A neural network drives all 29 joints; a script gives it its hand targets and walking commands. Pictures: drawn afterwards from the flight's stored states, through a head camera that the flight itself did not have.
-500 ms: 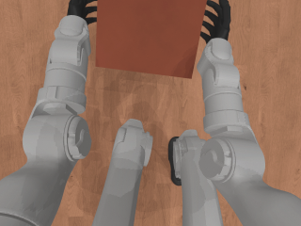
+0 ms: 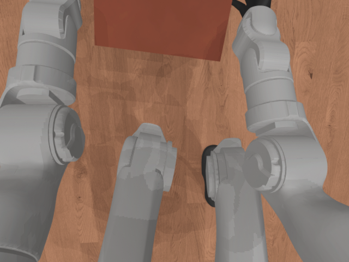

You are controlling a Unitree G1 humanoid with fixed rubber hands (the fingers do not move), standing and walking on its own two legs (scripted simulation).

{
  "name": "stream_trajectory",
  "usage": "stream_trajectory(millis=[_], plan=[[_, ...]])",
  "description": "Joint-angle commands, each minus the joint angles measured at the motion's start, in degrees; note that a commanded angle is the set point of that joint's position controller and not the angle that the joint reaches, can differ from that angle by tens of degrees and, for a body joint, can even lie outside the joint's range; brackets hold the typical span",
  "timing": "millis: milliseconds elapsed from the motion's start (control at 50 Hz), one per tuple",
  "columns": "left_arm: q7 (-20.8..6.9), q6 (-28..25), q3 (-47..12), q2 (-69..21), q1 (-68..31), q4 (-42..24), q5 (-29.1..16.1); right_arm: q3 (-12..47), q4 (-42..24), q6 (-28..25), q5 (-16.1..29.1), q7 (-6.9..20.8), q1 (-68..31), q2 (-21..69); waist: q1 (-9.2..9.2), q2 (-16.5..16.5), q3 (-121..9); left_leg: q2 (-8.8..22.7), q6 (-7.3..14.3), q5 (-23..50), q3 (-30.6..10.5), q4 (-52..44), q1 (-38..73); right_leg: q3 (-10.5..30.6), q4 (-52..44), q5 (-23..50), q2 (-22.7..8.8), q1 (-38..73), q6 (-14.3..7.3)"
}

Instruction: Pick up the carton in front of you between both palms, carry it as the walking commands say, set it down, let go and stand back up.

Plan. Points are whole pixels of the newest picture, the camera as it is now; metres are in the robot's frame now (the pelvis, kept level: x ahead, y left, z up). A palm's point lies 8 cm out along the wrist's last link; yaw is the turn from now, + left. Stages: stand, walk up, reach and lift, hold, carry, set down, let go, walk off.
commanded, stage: set down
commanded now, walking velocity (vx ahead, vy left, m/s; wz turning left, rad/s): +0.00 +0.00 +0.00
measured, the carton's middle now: out of the picture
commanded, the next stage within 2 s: none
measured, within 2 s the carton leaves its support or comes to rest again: rests again in 0.52 s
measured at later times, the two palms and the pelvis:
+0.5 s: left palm out of the picture +0.53 +0.28 -0.17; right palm (255, 4) +0.56 -0.02 -0.17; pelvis +0.00 +0.00 -0.01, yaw +0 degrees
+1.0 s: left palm out of the picture +0.51 +0.29 -0.21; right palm (252, 16) +0.55 -0.04 -0.21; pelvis +0.01 +0.00 -0.02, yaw +0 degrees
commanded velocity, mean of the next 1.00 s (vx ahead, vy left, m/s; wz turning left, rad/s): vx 0.00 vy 0.00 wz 0.00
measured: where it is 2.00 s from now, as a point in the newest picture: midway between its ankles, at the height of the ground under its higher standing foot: (179, 179)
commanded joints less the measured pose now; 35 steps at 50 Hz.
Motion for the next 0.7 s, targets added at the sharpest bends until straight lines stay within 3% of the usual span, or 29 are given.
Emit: stream_trajectory(millis=[0, 120, 300, 680], plan=[[-15.4, -2.8, -12.8, -47.6, -26.3, -5.4, -5.2, 22.2, -2.5, -0.7, 3.9, 15.3, -36.4, 47.0, 4.71, 0.2, -63.7, -1.7, -0.5, 29.2, 1.3, -10.1, 39.8, -6.2, -6.2, 17.9, 0.3, 17.9, -3.8], [-16.7, -2.1, -8.9, -44.7, -24.6, -1.1, -2.0, 17.9, 1.2, 0.1, 1.1, 15.7, -35.2, 43.7, 4.84, -1.0, -55.3, -1.2, 0.5, 20.8, 1.3, -10.1, 31.8, -5.6, -6.5, 13.4, 0.0, 16.8, -4.0], [-17.8, -1.5, -4.5, -40.2, -21.6, 3.2, 1.0, 13.7, 5.5, 1.0, -2.3, 16.2, -30.9, 40.4, 4.33, -2.9, -47.2, -0.7, 1.3, 16.4, 0.5, -9.3, 27.2, -5.3, -6.4, 10.9, -0.3, 14.7, -3.9], [-18.0, -1.7, -3.9, -38.8, -12.1, 8.0, 3.5, 11.3, 10.3, 0.3, -5.2, 18.3, -18.5, 37.7, 3.18, -2.4, -40.5, -0.6, 1.7, 23.1, -1.4, -7.1, 28.0, -4.9, -4.0, 14.7, -0.6, 10.1, -3.6]])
